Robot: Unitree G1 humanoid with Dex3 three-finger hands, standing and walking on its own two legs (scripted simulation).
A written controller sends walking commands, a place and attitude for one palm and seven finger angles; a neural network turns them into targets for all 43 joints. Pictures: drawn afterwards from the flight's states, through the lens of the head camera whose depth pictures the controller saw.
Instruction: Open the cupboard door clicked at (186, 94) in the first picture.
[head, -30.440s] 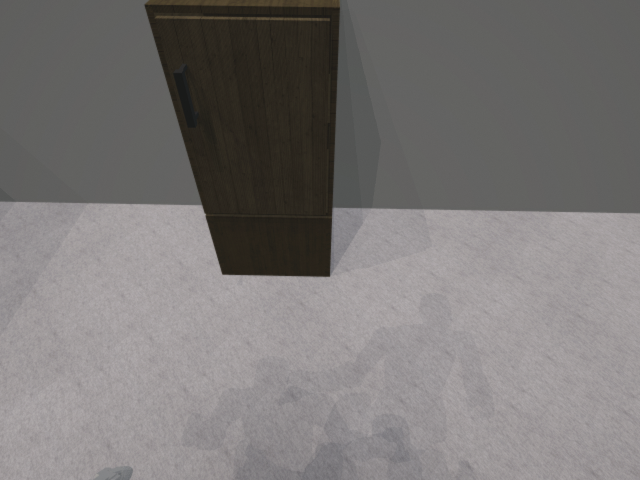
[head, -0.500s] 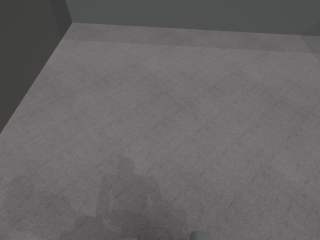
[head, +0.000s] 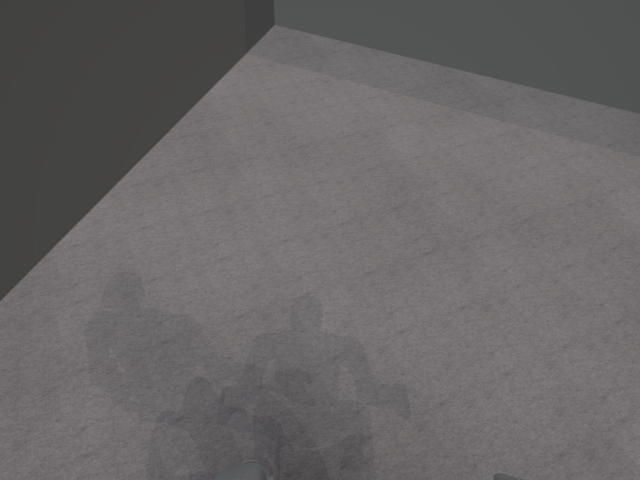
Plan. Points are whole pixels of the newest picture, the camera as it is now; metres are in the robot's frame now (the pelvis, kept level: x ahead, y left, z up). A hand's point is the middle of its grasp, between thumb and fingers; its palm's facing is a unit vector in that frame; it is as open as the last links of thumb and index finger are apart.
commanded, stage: turn to face it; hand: left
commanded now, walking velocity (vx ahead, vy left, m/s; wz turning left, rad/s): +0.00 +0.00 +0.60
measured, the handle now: out of the picture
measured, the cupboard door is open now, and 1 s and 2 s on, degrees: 42 42 42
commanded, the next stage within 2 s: none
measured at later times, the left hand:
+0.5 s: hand out of the picture +0.06 +0.17 -0.14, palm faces +0.27 -0.92 -0.29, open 7.4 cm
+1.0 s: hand out of the picture +0.02 +0.21 -0.15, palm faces +0.55 -0.80 -0.25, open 7.4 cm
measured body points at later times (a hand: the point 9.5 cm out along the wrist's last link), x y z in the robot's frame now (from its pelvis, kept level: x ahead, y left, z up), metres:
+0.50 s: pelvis +0.04 -0.05 +0.01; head +0.10 -0.06 +0.45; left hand +0.04 +0.22 -0.12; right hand +0.19 -0.28 -0.15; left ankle -0.01 +0.08 -0.65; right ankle +0.07 -0.17 -0.73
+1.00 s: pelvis +0.06 -0.03 +0.01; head +0.09 +0.02 +0.46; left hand +0.00 +0.25 -0.13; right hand +0.26 -0.20 -0.12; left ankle +0.00 +0.06 -0.73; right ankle +0.14 -0.18 -0.65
